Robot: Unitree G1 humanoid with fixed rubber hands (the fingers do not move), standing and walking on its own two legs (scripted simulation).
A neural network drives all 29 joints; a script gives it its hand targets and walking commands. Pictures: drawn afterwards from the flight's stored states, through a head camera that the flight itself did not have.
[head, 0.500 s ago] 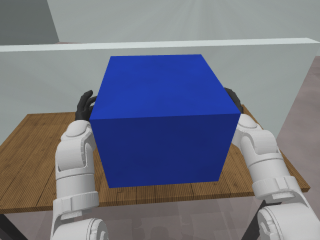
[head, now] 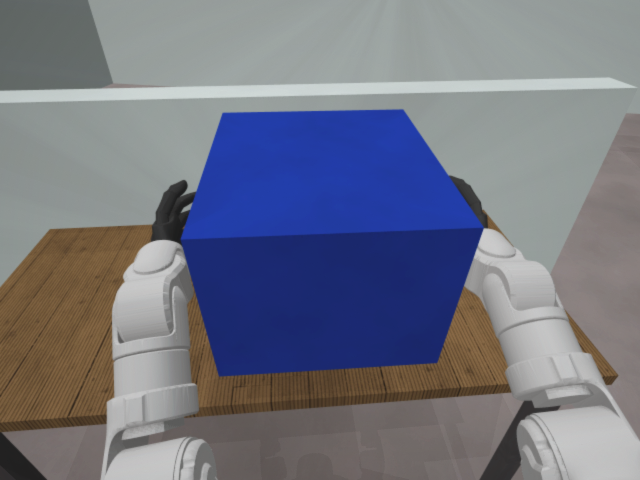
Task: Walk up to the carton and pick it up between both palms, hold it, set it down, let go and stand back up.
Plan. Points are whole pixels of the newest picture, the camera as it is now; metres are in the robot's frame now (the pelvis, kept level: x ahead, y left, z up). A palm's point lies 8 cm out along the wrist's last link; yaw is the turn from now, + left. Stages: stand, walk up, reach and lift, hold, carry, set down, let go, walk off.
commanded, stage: hold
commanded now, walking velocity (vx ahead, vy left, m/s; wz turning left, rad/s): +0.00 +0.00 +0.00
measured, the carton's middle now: (321, 228) +0.41 +0.00 +0.19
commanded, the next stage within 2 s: set down in 1.26 s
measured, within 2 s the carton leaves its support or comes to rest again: neither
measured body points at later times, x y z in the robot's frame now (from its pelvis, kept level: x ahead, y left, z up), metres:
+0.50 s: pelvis +0.00 +0.00 +0.00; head -0.06 +0.01 +0.45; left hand +0.37 +0.18 +0.21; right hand +0.37 -0.18 +0.20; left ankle +0.03 +0.12 -0.75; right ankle +0.00 -0.12 -0.75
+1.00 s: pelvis +0.00 +0.00 +0.00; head -0.06 +0.02 +0.45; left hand +0.37 +0.18 +0.21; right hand +0.37 -0.18 +0.20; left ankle +0.03 +0.12 -0.75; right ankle +0.00 -0.12 -0.75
